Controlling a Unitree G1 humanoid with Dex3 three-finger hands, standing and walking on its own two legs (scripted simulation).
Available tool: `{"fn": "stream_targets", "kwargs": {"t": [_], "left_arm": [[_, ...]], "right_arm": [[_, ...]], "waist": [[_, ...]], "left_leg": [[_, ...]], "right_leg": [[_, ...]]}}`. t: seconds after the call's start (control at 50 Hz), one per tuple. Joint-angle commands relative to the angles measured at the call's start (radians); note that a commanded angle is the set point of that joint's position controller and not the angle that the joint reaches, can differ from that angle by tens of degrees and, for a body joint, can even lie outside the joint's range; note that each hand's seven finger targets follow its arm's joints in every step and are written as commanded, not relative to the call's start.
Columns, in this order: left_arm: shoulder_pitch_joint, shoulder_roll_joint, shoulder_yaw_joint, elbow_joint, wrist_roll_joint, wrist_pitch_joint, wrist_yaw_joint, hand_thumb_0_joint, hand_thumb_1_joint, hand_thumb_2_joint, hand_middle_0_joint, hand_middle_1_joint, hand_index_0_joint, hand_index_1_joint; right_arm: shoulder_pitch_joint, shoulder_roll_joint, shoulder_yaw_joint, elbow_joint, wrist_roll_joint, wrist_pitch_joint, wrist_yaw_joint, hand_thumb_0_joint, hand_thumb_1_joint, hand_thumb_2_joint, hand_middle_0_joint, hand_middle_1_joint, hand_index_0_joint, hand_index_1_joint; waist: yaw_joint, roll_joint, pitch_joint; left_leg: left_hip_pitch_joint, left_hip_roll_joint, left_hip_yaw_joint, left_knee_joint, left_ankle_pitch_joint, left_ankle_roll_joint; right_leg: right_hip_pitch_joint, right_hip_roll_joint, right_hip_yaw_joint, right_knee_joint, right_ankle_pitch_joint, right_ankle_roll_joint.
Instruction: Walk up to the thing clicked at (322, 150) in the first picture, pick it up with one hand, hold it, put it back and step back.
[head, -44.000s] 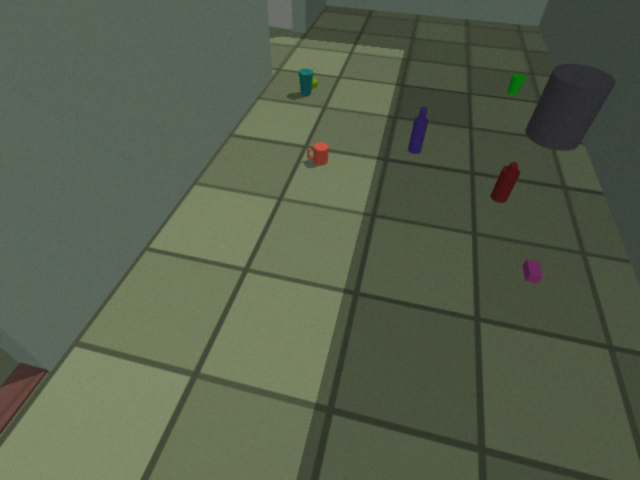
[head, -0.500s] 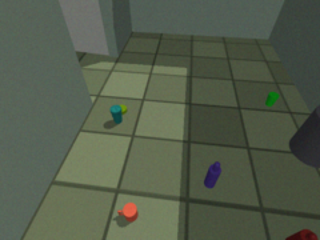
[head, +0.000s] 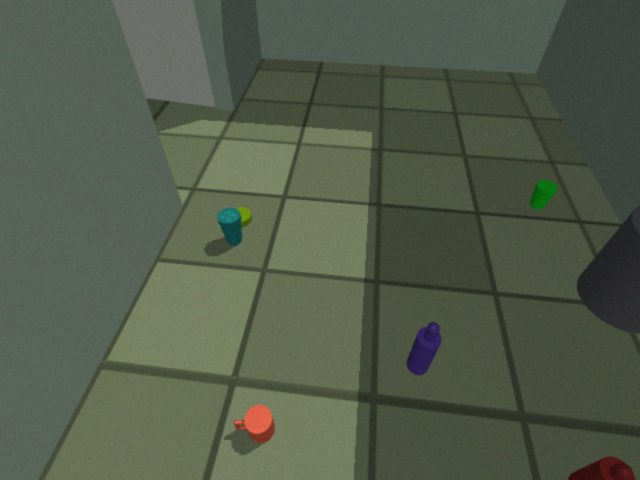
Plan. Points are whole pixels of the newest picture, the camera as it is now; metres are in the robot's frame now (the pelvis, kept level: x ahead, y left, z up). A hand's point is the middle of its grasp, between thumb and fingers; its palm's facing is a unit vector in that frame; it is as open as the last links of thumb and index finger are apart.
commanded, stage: stand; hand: left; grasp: from above
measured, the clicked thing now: (254, 424) +0.43 +0.20 -0.74
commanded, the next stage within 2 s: step back in 0.82 s
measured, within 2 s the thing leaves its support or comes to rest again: neither
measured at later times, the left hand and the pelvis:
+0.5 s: hand out of the picture +0.07 +0.25 -0.16, palm faces +0.00 -0.94 -0.34, open 7.4 cm; pelvis +0.00 +0.00 +0.00, yaw +0 degrees
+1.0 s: hand out of the picture +0.08 +0.27 -0.16, palm faces +0.00 -0.93 -0.37, open 7.4 cm; pelvis -0.03 +0.01 -0.01, yaw +0 degrees
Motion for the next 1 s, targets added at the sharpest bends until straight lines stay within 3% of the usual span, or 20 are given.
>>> {"fn": "stream_targets", "kwargs": {"t": [0.0,0.14,0.22,0.3,0.48,0.56,0.7,0.78,0.8,0.84,0.88,0.92,0.94,0.96,0.98], "left_arm": [[-0.030,0.209,0.032,-0.057,-0.006,-0.019,0.015,0.000,0.900,0.900,-0.200,-0.300,-0.200,-0.301],[-0.033,0.217,0.031,-0.064,-0.004,-0.018,0.012,0.000,0.900,0.900,-0.200,-0.300,-0.200,-0.301],[-0.033,0.216,0.030,-0.068,-0.004,-0.022,0.012,0.000,0.900,0.900,-0.200,-0.300,-0.200,-0.301],[-0.034,0.222,0.030,-0.065,-0.006,-0.021,0.011,0.000,0.900,0.900,-0.200,-0.300,-0.200,-0.300],[-0.027,0.226,0.028,-0.074,-0.007,-0.026,0.010,0.000,0.900,0.900,-0.200,-0.300,-0.200,-0.300],[-0.033,0.228,0.026,-0.078,-0.009,-0.026,0.009,0.000,0.900,0.900,-0.200,-0.300,-0.200,-0.300],[-0.029,0.232,0.025,-0.082,-0.009,-0.027,0.009,0.000,0.900,0.900,-0.200,-0.300,-0.200,-0.300],[-0.025,0.230,0.022,-0.082,-0.010,-0.023,0.007,0.000,0.900,0.900,-0.200,-0.300,-0.200,-0.300],[-0.030,0.305,0.064,-0.102,-0.032,-0.015,0.012,0.000,0.900,0.900,-0.200,-0.300,-0.200,-0.300],[-0.014,0.301,0.070,-0.138,-0.034,-0.012,0.016,0.000,0.900,0.900,-0.200,-0.300,-0.200,-0.300],[-0.028,0.315,0.079,-0.180,-0.031,-0.004,0.018,0.000,0.900,0.900,-0.200,-0.300,-0.200,-0.300],[-0.093,0.327,0.083,-0.227,-0.019,0.007,0.018,0.000,0.900,0.900,-0.200,-0.300,-0.200,-0.300],[-0.126,0.333,0.084,-0.256,-0.011,0.011,0.019,0.000,0.900,0.900,-0.200,-0.300,-0.200,-0.300],[-0.147,0.335,0.083,-0.273,-0.002,0.014,0.019,0.000,0.900,0.900,-0.200,-0.300,-0.200,-0.300],[-0.151,0.331,0.082,-0.287,0.001,0.016,0.020,0.000,0.900,0.900,-0.200,-0.300,-0.200,-0.300]], "right_arm": [[-0.030,-0.201,-0.036,-0.049,0.004,-0.023,-0.010,0.000,-0.900,-0.900,0.200,0.300,0.200,0.300],[-0.039,-0.205,-0.035,-0.052,0.002,-0.022,-0.007,0.000,-0.900,-0.900,0.200,0.300,0.200,0.300],[-0.040,-0.207,-0.036,-0.053,0.003,-0.021,-0.005,0.000,-0.900,-0.900,0.200,0.300,0.200,0.300],[-0.036,-0.208,-0.035,-0.049,0.004,-0.021,-0.003,0.000,-0.900,-0.900,0.200,0.300,0.200,0.300],[-0.035,-0.214,-0.035,-0.051,0.005,-0.022,-0.001,0.000,-0.900,-0.900,0.200,0.300,0.200,0.300],[-0.029,-0.214,-0.035,-0.049,0.004,-0.021,-0.001,0.000,-0.900,-0.900,0.200,0.300,0.200,0.300],[-0.027,-0.219,-0.033,-0.052,0.005,-0.022,-0.002,0.000,-0.900,-0.900,0.200,0.300,0.200,0.300],[-0.031,-0.219,-0.032,-0.053,0.005,-0.022,-0.001,0.000,-0.900,-0.900,0.200,0.300,0.200,0.300],[-0.075,-0.276,-0.056,-0.080,0.021,-0.005,0.008,0.000,-0.900,-0.900,0.200,0.300,0.200,0.300],[-0.042,-0.253,-0.056,-0.105,0.036,0.005,0.011,0.000,-0.900,-0.900,0.200,0.300,0.200,0.300],[-0.014,-0.251,-0.065,-0.128,0.035,0.019,0.012,0.000,-0.900,-0.900,0.200,0.300,0.200,0.300],[0.018,-0.234,-0.074,-0.143,0.029,0.033,0.017,0.000,-0.900,-0.900,0.200,0.300,0.200,0.300],[0.043,-0.235,-0.079,-0.158,0.022,0.042,0.023,0.000,-0.900,-0.900,0.200,0.300,0.200,0.300],[0.071,-0.232,-0.083,-0.166,0.020,0.048,0.028,0.000,-0.900,-0.900,0.200,0.300,0.200,0.300],[0.078,-0.231,-0.085,-0.177,0.023,0.048,0.032,0.000,-0.900,-0.900,0.200,0.300,0.200,0.300]], "waist": [[0.003,-0.013,-0.084],[0.004,-0.010,-0.067],[0.003,-0.015,-0.082],[-0.001,-0.020,-0.066],[-0.001,-0.019,-0.093],[-0.003,-0.015,-0.080],[-0.002,-0.019,-0.088],[0.000,-0.008,-0.077],[-0.005,-0.027,0.028],[-0.012,-0.042,-0.067],[-0.019,-0.091,-0.125],[-0.037,-0.162,-0.138],[-0.048,-0.203,-0.131],[-0.058,-0.226,-0.114],[-0.061,-0.222,-0.097]], "left_leg": [[-0.004,0.104,-0.064,-0.043,0.213,0.040],[-0.016,0.107,-0.068,-0.060,0.155,0.039],[-0.017,0.107,-0.067,-0.053,0.173,0.042],[-0.028,0.103,-0.068,-0.060,0.123,0.040],[-0.006,0.107,-0.062,-0.046,0.181,0.043],[-0.017,0.107,-0.062,-0.052,0.163,0.038],[-0.018,0.107,-0.059,-0.048,0.185,0.041],[-0.018,0.109,-0.062,-0.063,0.161,0.038],[-0.094,0.087,-0.069,0.053,0.328,0.061],[-0.076,0.066,-0.036,0.159,0.382,0.067],[-0.085,0.019,-0.005,0.267,0.278,0.067],[-0.094,-0.036,0.029,0.411,-0.011,0.055],[-0.094,-0.049,0.023,0.485,-0.175,0.065],[-0.092,-0.034,0.003,0.497,-0.273,0.072],[-0.110,-0.027,-0.003,0.459,-0.264,0.077]], "right_leg": [[0.031,-0.102,0.080,-0.037,0.162,-0.028],[0.009,-0.100,0.082,-0.047,0.094,-0.030],[0.021,-0.103,0.082,-0.045,0.125,-0.028],[0.015,-0.104,0.087,-0.052,0.089,-0.029],[0.024,-0.108,0.089,-0.045,0.158,-0.031],[0.019,-0.107,0.092,-0.046,0.131,-0.033],[0.032,-0.108,0.090,-0.043,0.167,-0.031],[0.014,-0.104,0.087,-0.042,0.125,-0.035],[-0.065,-0.097,0.101,0.034,0.308,-0.044],[-0.029,-0.119,0.107,0.076,0.421,-0.084],[-0.051,-0.179,0.166,0.070,0.410,-0.143],[-0.126,-0.277,0.228,0.052,0.391,-0.216],[-0.190,-0.315,0.246,0.056,0.361,-0.242],[-0.236,-0.327,0.245,0.072,0.322,-0.250],[-0.240,-0.307,0.220,0.104,0.307,-0.233]]}}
